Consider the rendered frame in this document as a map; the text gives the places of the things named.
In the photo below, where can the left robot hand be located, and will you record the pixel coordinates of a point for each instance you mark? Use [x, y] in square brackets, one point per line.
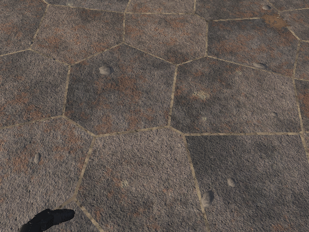
[47, 218]

